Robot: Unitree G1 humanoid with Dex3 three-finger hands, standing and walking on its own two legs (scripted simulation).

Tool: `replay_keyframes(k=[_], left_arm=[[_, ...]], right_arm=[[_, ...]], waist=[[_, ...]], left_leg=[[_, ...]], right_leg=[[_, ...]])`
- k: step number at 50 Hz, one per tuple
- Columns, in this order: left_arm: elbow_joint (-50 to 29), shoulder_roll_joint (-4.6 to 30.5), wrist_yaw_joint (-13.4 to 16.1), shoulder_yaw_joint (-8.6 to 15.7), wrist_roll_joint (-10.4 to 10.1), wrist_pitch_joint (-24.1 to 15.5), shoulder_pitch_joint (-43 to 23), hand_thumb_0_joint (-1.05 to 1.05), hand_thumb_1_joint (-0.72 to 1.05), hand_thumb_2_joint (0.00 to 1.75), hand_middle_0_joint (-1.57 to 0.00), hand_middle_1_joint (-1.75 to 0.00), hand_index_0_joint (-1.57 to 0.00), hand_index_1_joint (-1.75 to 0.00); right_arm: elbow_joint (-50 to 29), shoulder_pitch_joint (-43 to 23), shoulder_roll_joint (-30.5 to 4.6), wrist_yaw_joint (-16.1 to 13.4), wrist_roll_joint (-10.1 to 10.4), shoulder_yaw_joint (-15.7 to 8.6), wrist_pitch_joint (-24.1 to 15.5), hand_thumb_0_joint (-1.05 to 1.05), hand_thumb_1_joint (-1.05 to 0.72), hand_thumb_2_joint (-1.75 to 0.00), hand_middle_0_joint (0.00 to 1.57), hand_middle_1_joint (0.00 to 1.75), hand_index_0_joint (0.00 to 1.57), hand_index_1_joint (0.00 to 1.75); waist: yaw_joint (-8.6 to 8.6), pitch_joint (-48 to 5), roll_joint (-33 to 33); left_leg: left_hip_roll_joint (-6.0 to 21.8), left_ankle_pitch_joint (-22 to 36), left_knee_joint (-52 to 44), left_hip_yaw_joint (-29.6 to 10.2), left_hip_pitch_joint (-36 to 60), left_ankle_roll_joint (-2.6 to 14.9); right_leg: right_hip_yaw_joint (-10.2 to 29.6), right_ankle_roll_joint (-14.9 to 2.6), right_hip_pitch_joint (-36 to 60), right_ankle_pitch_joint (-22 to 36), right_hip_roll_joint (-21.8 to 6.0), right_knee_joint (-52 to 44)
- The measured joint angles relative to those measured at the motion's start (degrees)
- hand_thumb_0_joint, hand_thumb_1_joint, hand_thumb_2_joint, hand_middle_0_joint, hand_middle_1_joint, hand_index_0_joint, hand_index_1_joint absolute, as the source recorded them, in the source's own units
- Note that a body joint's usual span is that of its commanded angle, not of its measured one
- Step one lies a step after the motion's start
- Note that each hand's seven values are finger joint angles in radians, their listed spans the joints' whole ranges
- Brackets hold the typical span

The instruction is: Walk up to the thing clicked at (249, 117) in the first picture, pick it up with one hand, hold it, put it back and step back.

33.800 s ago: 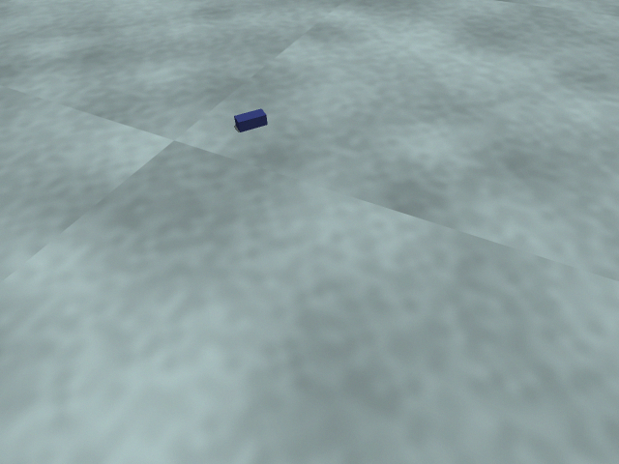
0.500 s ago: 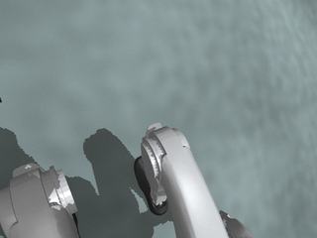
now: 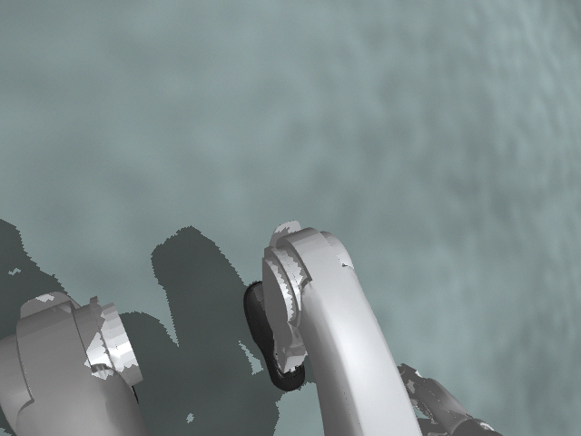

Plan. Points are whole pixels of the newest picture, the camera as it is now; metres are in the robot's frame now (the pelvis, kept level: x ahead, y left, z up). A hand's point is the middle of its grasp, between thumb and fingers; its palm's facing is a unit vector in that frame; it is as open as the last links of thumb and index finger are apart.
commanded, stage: close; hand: left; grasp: from above
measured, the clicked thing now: out of the picture +0.48 +0.35 -0.27
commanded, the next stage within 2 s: settle in 1.70 s
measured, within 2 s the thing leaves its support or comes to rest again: neither
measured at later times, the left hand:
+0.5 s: hand out of the picture +0.46 +0.34 -0.24, palm faces -0.44 -0.12 -0.89, open 12.6 cm
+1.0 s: hand out of the picture +0.45 +0.35 -0.24, palm faces -0.44 -0.14 -0.89, open 10.9 cm
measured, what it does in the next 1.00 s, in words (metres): stands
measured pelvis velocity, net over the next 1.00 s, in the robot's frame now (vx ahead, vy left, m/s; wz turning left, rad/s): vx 0.00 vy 0.00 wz -0.02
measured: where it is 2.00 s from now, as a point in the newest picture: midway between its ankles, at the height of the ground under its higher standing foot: (208, 392)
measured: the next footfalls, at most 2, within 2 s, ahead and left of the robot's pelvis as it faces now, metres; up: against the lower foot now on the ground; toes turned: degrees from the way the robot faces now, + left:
none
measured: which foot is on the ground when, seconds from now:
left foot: down 0.00-1.00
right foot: down 0.00-1.00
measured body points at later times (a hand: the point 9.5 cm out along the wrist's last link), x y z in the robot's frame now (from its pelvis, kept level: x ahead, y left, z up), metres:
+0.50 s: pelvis +0.00 +0.00 +0.00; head +0.28 +0.12 +0.32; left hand +0.48 +0.34 -0.19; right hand +0.05 -0.26 -0.06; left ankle +0.06 +0.13 -0.27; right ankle +0.12 -0.14 -0.27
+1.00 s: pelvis +0.00 +0.00 +0.00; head +0.27 +0.15 +0.32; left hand +0.47 +0.35 -0.19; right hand +0.06 -0.26 -0.05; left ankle +0.06 +0.13 -0.27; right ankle +0.12 -0.14 -0.27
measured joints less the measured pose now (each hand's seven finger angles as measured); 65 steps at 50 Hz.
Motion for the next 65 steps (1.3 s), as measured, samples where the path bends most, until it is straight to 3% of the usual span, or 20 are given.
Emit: replay_keyframes(k=[11, 18, 26, 30, 34, 39, 54, 65], left_arm=[[1.9, -0.4, 4.1, -2.0, 2.1, -0.9, -1.5, -0.01, -0.44, 1.02, -0.12, -1.04, -0.12, -1.04], [4.2, -0.1, 5.6, -1.5, 1.6, 1.0, -2.1, 0.0, -0.35, 0.94, -0.16, -1.03, -0.18, -1.01], [3.2, 0.3, 3.7, -0.9, -1.2, 3.0, -1.8, 0.0, -0.27, 0.85, -0.22, -0.98, -0.24, -0.95], [2.0, 0.7, 2.6, 0.0, -1.9, 2.9, -1.2, 0.0, -0.24, 0.82, -0.24, -0.96, -0.27, -0.93], [1.7, 0.7, 1.5, -0.7, -2.3, 2.6, -0.7, 0.0, -0.2, 0.79, -0.27, -0.93, -0.3, -0.9], [1.2, 0.6, 1.0, -1.6, -1.9, 1.3, -0.2, 0.0, -0.16, 0.78, -0.3, -0.9, -0.34, -0.88], [2.9, 1.1, 3.8, -2.6, 1.2, -0.4, -1.7, -0.01, -0.03, 0.68, -0.42, -0.84, -0.45, -0.8], [4.4, 1.4, 4.7, -3.0, 0.5, 1.1, -2.8, 0.0, -0.02, 0.57, -0.5, -0.76, -0.53, -0.73]], right_arm=[[0.6, -0.4, 0.2, 0.9, -0.6, 0.8, -0.6, 0.0, -0.9, -0.9, 0.2, 0.3, 0.2, 0.3], [0.0, -0.6, 0.2, 1.1, -0.5, 1.5, -1.8, 0.0, -0.9, -0.9, 0.2, 0.3, 0.2, 0.3], [-0.1, 0.1, -0.1, 0.9, 0.0, 2.1, -3.1, 0.0, -0.9, -0.9, 0.2, 0.3, 0.2, 0.3], [-0.1, 0.4, -0.4, 0.7, 0.2, 2.1, -2.8, 0.0, -0.9, -0.9, 0.2, 0.3, 0.2, 0.3], [0.1, 0.7, -0.6, 0.5, 0.2, 1.9, -2.0, 0.0, -0.9, -0.9, 0.2, 0.3, 0.2, 0.3], [0.0, 0.4, -0.7, 0.2, 0.2, 2.0, -1.1, 0.0, -0.9, -0.9, 0.2, 0.3, 0.2, 0.3], [-0.3, -1.2, -0.1, 0.6, -1.0, 2.6, -1.5, 0.0, -0.9, -0.9, 0.2, 0.3, 0.2, 0.3], [-0.8, -0.8, -0.1, 0.6, -0.7, 2.9, -2.9, 0.0, -0.9, -0.9, 0.2, 0.3, 0.2, 0.3]], waist=[[-0.62, -0.3, -0.5], [-1.48, 0.4, -0.3], [-1.62, 1.4, -0.3], [-1.54, 1.2, 0.0], [-1.34, 0.8, 0.0], [-0.92, 0.7, -0.3], [-0.77, 0.6, -1.1], [-1.42, 0.8, -0.7]], left_leg=[[0.1, -0.5, 0.4, -0.6, 0.5, -0.22], [0.5, 0.1, 0.5, -0.4, 0.1, 0.02], [0.8, 0.5, 0.3, 0.0, 0.0, 0.26], [0.8, 0.2, 0.2, -0.2, 0.0, 0.22], [0.7, -0.2, 0.2, -0.4, 0.3, 0.13], [0.5, -0.3, 0.1, -0.7, 0.7, 0.21], [0.4, 0.4, 0.7, -0.7, 0.3, 0.65], [0.7, 0.3, 0.5, -0.3, 0.0, 0.92]], right_leg=[[-0.5, -0.04, 0.4, 0.1, 0.0, 0.1], [-0.3, 0.32, -0.2, 0.8, 0.3, 0.1], [0.1, 0.8, -0.5, 1.4, 0.6, 0.0], [-0.2, 0.69, -0.4, 1.1, 0.5, -0.3], [-0.4, 0.52, 0.0, 0.7, 0.3, -0.4], [-0.7, 0.36, 0.7, 0.5, 0.2, -0.7], [-0.8, 0.08, 0.8, 1.1, 0.1, -0.4], [-0.5, 0.32, 0.4, 1.2, 0.2, -0.6]])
